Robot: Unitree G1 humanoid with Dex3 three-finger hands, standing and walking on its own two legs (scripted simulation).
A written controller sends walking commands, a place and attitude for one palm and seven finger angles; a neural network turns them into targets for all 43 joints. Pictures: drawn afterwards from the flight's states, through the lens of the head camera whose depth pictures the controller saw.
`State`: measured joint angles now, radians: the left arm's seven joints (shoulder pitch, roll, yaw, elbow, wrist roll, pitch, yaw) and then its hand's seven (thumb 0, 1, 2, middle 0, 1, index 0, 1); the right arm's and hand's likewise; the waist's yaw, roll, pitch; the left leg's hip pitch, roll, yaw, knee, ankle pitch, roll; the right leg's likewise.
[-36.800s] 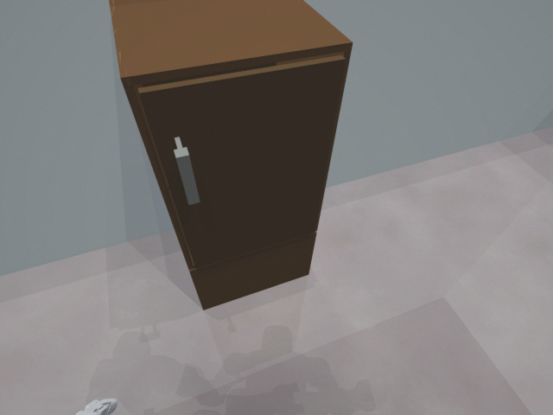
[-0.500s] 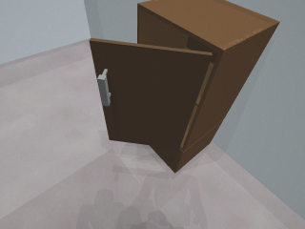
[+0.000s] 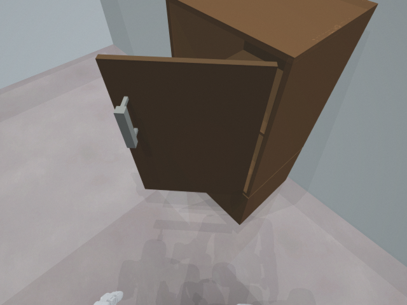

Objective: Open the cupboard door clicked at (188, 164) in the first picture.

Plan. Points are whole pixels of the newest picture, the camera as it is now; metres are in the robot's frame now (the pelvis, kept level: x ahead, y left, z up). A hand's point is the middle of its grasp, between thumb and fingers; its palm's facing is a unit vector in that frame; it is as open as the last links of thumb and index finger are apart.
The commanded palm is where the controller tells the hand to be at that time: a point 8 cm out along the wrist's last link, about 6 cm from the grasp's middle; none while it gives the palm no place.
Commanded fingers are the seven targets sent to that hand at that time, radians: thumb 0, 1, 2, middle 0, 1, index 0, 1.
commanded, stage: come to a stop and stand still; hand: left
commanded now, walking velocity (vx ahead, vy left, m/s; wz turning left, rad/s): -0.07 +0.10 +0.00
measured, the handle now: (128, 122) +0.55 +0.22 -0.01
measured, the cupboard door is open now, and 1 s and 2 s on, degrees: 44 44 44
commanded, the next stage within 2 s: look again from close up in 0.50 s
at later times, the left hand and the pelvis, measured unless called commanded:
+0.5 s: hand out of the picture -0.05 +0.18 -0.17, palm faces +0.05 -0.98 -0.19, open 7.4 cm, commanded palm none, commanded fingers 0.00 0.90 0.90 -0.20 -0.30 -0.20 -0.30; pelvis -0.01 +0.01 +0.00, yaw -1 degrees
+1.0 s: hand out of the picture -0.01 +0.19 -0.16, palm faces +0.04 -0.98 -0.20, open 7.4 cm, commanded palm none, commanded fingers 0.00 0.90 0.90 -0.20 -0.30 -0.20 -0.30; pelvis -0.02 +0.02 +0.01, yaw +0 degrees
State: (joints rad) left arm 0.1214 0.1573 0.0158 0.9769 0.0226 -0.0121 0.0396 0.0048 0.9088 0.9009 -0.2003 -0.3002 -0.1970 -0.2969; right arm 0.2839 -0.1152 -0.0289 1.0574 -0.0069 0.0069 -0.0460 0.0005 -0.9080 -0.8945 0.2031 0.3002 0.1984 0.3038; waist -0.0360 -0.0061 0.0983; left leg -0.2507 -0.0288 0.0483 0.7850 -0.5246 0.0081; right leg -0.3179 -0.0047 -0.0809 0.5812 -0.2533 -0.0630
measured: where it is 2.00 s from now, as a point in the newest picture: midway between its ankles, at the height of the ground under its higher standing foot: outside the picture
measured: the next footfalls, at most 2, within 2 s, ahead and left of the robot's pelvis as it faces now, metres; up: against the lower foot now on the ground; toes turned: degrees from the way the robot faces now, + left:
left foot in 0.18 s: +0.02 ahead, +0.14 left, +0.00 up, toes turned +1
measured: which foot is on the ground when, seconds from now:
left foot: up 0.00-0.16, down 0.18-1.00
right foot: down 0.00-1.00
